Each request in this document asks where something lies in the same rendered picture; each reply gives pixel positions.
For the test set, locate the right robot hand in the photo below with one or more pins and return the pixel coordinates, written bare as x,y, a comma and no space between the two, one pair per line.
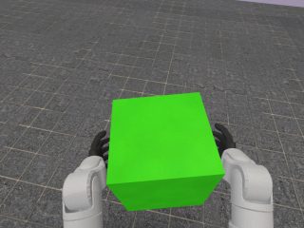
225,139

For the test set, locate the left robot hand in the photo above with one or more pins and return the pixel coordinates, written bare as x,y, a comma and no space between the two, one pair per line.
96,147

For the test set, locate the robot right forearm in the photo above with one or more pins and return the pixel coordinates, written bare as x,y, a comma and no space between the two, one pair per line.
251,191

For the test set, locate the carton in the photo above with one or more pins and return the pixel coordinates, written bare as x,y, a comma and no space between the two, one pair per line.
162,152

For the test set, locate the robot left forearm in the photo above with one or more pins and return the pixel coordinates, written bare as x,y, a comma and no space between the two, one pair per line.
82,199

